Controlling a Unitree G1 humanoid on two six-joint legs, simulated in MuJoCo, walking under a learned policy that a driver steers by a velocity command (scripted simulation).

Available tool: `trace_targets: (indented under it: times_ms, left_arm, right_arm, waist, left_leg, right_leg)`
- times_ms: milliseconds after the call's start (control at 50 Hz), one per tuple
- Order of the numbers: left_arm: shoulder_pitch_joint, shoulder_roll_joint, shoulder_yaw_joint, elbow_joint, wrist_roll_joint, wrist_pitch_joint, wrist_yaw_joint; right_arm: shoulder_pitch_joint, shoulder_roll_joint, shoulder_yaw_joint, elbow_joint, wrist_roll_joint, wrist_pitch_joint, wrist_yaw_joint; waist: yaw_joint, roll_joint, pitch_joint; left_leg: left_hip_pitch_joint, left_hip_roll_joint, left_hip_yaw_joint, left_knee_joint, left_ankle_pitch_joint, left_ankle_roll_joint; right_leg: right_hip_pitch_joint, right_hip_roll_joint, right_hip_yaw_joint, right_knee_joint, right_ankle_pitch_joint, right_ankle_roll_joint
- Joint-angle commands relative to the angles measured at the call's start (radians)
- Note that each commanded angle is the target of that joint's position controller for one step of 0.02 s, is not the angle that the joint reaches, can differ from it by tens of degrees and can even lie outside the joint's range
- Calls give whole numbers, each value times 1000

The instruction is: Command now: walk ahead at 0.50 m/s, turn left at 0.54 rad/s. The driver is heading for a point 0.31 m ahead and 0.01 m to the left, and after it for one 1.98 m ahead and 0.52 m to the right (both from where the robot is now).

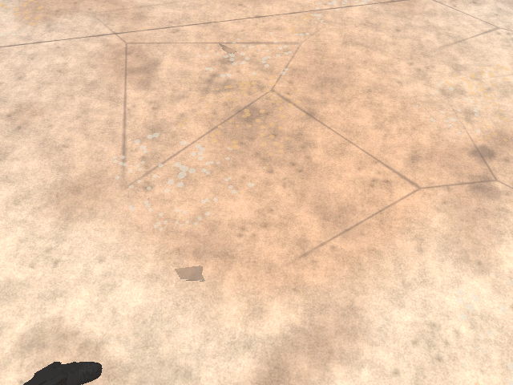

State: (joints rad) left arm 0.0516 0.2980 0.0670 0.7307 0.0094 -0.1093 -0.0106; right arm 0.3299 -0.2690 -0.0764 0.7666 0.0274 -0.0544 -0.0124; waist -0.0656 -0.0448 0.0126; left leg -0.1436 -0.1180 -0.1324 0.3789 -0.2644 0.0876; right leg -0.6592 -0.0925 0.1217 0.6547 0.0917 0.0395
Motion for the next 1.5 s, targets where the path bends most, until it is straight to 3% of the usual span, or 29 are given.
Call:
trace_targets:
  times_ms: [20, 140, 180, 200, 220, 240, 260, 280, 320, 380, 500, 620, 640, 660, 680, 700, 740, 800, 980, 1060, 1100, 1140, 1160, 1180, 1200, 1220, 1280, 1360, 1500]
  left_arm:
    - [-142, 45, 2, -99, -3, -31, -24]
    - [-62, 89, 15, -94, -21, -32, -39]
    - [149, 131, 35, -26, -2, -40, -34]
    - [313, 179, 41, 4, 12, -40, -36]
    - [388, 232, 55, 39, -17, -21, -42]
    - [427, 227, 58, 64, -62, -4, -48]
    - [344, 126, 32, 20, -43, 6, -37]
    - [259, 116, 21, -4, -14, 8, -32]
    - [200, 104, 10, -22, 0, -3, -29]
    - [249, 96, 13, 5, -19, -2, -6]
    - [362, 112, 24, 49, -41, 41, 31]
    - [366, 114, 33, 43, -41, 65, 41]
    - [337, 102, 29, 27, -38, 64, 38]
    - [296, 71, 18, -2, -25, 58, 32]
    - [436, -6, -8, -14, -38, 48, 32]
    - [455, 55, -4, -15, -44, 46, 31]
    - [308, 124, 22, -28, -39, 60, 29]
    - [274, 72, 23, -53, -31, 79, 18]
    - [74, 27, -3, -132, -27, 70, -20]
    - [-31, 33, -7, -188, -30, 69, -36]
    - [-15, 57, 3, -199, -24, 68, -38]
    - [218, 134, 48, -135, -19, 69, -29]
    - [386, 223, 77, -107, -20, 77, -12]
    - [382, 316, 83, -107, -23, 74, -10]
    - [411, 216, 57, -116, -21, 65, -15]
    - [367, 184, 43, -104, -15, 56, -18]
    - [210, 101, 16, -117, -3, 45, -18]
    - [193, 113, 22, -91, -9, 20, -13]
    - [283, 147, 30, -15, -21, 27, 5]
  right_arm:
    - [38, -152, -38, -45, 2, -2, -17]
    - [71, -154, -44, -28, -7, 11, -27]
    - [60, -106, -23, -33, -8, 6, -7]
    - [128, -36, 4, -37, -18, -1, 1]
    - [323, -1, 20, -3, -17, -17, 5]
    - [272, -81, 15, -36, 17, -30, 1]
    - [39, -154, 1, -77, 22, -37, -6]
    - [-89, -160, -2, -113, -1, -41, -12]
    - [-101, -135, -7, -125, -42, -44, -15]
    - [-104, -77, 0, -129, -54, -48, -13]
    - [-325, -28, 20, -173, -34, -56, 14]
    - [-339, -91, -8, -192, -20, -82, 23]
    - [-243, -121, -24, -171, -27, -85, 15]
    - [-80, -171, -41, -152, -39, -84, 5]
    - [47, -250, -61, -124, -49, -69, 0]
    - [58, -185, -50, -109, -24, -59, 6]
    - [-53, -96, -23, -119, -24, -50, 5]
    - [-146, -62, -9, -100, -37, -51, 17]
    - [-107, -164, -36, -22, -23, -53, 12]
    - [-24, -203, -44, 22, -1, -36, 20]
    - [-15, -229, -49, 38, 8, -23, 20]
    - [-9, -214, -35, 48, 6, -13, 14]
    - [3, -166, -10, 26, -26, -20, 10]
    - [110, -50, 31, -6, -40, -43, 24]
    - [28, -158, 6, 14, -2, -62, 32]
    - [-68, -183, -2, -22, 26, -69, 34]
    - [-84, -159, -2, -14, -12, -57, 21]
    - [-82, -103, 8, -10, -23, -21, 19]
    - [-300, -71, 29, -63, -15, -34, 42]
  waist:
    - [-29, 101, 10]
    - [0, 170, 18]
    - [93, 116, -113]
    - [118, -37, -275]
    - [60, -339, -359]
    - [101, -280, -338]
    - [150, -76, -161]
    - [137, 37, -55]
    - [72, 15, -17]
    - [60, -66, -40]
    - [127, -44, -32]
    - [81, -68, -30]
    - [29, -61, -86]
    - [-54, -12, -208]
    - [-31, 239, -371]
    - [-23, 314, -351]
    - [-13, 126, -93]
    - [59, 147, 18]
    - [20, 94, 21]
    - [-9, 96, 54]
    - [23, 116, 42]
    - [153, 102, -97]
    - [218, -2, -224]
    - [122, -246, -359]
    - [197, -99, -406]
    - [195, -85, -250]
    - [88, -34, -98]
    - [48, -10, -45]
    - [126, -12, 40]
  left_leg:
    - [-92, 199, -161, -26, 91, 133]
    - [47, 255, -261, 201, 181, 98]
    - [-10, 175, -173, 494, 322, 53]
    - [-238, 104, -96, 840, 14, 9]
    - [-531, -9, -6, 1167, -430, -71]
    - [-745, 64, -8, 1194, -338, -79]
    - [-787, 119, 11, 1128, -228, -68]
    - [-760, 143, 30, 1052, -135, -62]
    - [-628, 201, 8, 839, -61, -68]
    - [-529, 185, 53, 596, 8, -111]
    - [-353, 88, 84, 194, 336, -140]
    - [-204, 80, 55, 44, 225, -75]
    - [-42, 107, 51, 22, 236, -41]
    - [223, 239, -56, 70, 231, 24]
    - [572, 483, -416, 59, 151, 190]
    - [556, 558, -618, -12, -35, 221]
    - [279, 465, -382, -78, -62, 143]
    - [11, 379, -164, -183, 85, 108]
    - [19, 346, 177, -225, 321, 82]
    - [116, 391, 191, -194, 316, 65]
    - [167, 409, 204, -110, 517, 52]
    - [90, 352, 287, 196, 774, 2]
    - [-146, 310, 312, 508, 490, -47]
    - [-512, 130, 230, 847, -307, -105]
    - [-585, 151, 61, 953, -326, -93]
    - [-661, 189, 77, 961, -251, -79]
    - [-522, 273, 76, 800, -71, -77]
    - [-499, 274, 84, 666, 43, -114]
    - [-464, 217, 118, 256, 373, -114]
  right_leg:
    - [107, 61, -50, -165, 150, -9]
    - [154, 37, -25, -235, -51, -63]
    - [461, 33, -61, -207, -17, -117]
    - [794, -106, 111, -63, 110, -187]
    - [1028, -282, 516, -146, 97, -356]
    - [1076, -329, 753, -299, -409, -405]
    - [931, -264, 635, -352, -474, -344]
    - [758, -224, 546, -370, -383, -314]
    - [570, -143, 410, -373, -128, -303]
    - [514, -59, 252, -396, 117, -291]
    - [449, -5, 184, -394, 83, -232]
    - [540, -32, 318, -269, 17, -207]
    - [499, 10, 290, -175, 81, -181]
    - [370, 60, 229, 51, 10, -148]
    - [61, 194, 88, 379, -406, -82]
    - [-93, 143, 64, 527, -702, -68]
    - [-134, 57, 24, 586, -542, -51]
    - [-40, -10, -6, 501, -451, -44]
    - [20, -13, -82, 116, -57, -38]
    - [39, 17, -117, -6, -158, -78]
    - [105, 59, -154, -53, -269, -114]
    - [482, 142, -206, -139, -208, -164]
    - [801, -18, 15, -102, -123, -223]
    - [1055, -271, 553, -232, -301, -404]
    - [1049, -286, 618, -308, -360, -396]
    - [943, -246, 448, -312, -273, -352]
    - [605, -143, 198, -374, -34, -298]
    - [497, -130, 97, -481, 14, -319]
    - [517, -90, -26, -514, -96, -258]
